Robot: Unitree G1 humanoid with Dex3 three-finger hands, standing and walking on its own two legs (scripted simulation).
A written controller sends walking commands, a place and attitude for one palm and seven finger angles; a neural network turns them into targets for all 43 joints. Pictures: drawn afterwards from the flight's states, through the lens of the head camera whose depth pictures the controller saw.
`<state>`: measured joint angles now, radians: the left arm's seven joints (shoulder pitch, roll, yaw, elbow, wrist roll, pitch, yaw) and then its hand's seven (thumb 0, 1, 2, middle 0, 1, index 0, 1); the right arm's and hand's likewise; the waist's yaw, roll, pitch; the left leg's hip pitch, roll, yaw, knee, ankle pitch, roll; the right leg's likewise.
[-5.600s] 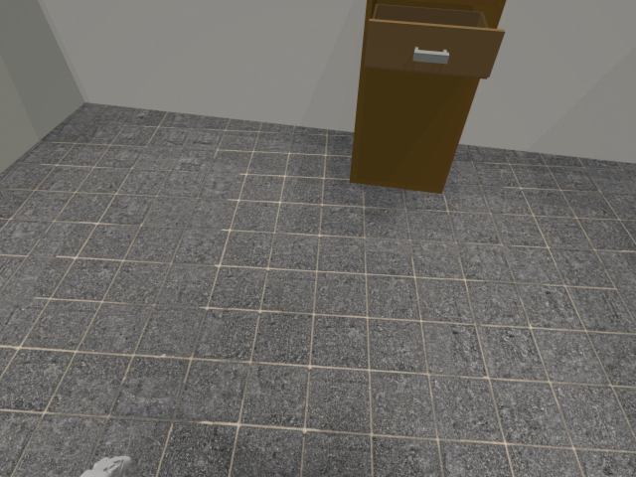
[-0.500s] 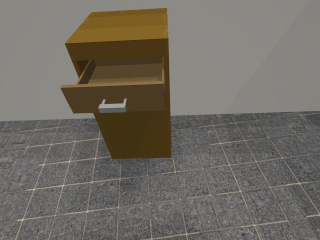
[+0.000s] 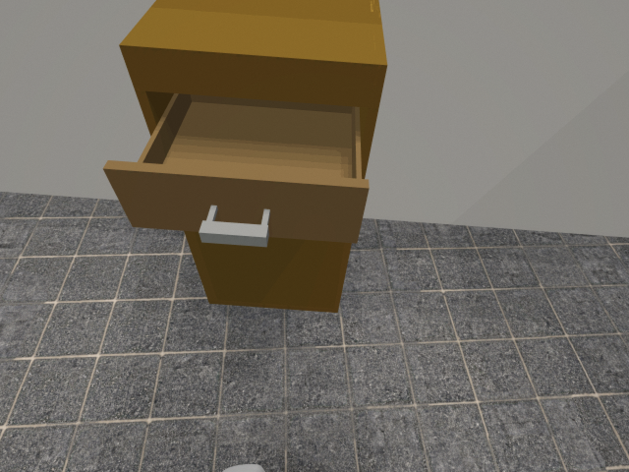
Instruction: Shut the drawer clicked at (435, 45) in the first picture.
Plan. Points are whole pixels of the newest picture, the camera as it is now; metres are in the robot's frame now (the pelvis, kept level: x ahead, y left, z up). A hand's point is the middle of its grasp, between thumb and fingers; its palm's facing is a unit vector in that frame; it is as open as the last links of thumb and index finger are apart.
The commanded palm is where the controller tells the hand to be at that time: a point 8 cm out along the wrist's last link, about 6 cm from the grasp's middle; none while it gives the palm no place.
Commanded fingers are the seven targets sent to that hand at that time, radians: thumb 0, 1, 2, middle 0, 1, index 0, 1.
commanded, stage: take the last steps up to it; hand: left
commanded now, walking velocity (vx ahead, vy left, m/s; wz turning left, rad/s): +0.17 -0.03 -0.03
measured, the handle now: (237, 223) +0.46 +0.18 +0.00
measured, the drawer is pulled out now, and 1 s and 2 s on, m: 0.21 0.21 0.21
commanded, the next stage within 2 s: come to a stop and stand still in 0.06 s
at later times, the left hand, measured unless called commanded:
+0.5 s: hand (226, 441) +0.18 +0.14 -0.15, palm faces +0.02 -0.97 -0.22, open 7.3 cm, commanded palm none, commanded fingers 0.00 0.90 0.90 -0.20 -0.30 -0.20 -0.30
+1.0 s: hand out of the picture -0.01 +0.22 -0.16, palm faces +0.04 -0.98 -0.17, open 7.4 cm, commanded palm none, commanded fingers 0.00 0.90 0.90 -0.20 -0.30 -0.20 -0.30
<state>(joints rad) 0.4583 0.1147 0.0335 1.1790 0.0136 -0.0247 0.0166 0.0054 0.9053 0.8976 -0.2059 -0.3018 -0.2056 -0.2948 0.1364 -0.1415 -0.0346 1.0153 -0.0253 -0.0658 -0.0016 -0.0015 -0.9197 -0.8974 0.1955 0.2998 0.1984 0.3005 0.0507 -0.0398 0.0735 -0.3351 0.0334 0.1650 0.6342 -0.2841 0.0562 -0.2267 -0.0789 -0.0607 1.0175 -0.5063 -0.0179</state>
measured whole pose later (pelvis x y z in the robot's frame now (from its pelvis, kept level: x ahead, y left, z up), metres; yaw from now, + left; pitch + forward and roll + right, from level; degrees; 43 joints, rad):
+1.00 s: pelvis +0.01 +0.03 +0.03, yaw -1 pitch +0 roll -1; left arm 0.33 0.22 0.07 1.11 0.02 0.05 0.01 0.00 0.91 0.90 -0.20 -0.30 -0.20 -0.29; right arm 0.38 -0.08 -0.01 1.09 -0.03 -0.03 -0.05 0.00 -0.90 -0.90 0.20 0.30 0.20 0.30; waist 0.00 -0.06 -0.01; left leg -0.12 0.00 0.08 0.32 -0.20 0.04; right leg -0.41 -0.01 0.02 0.96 -0.31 0.05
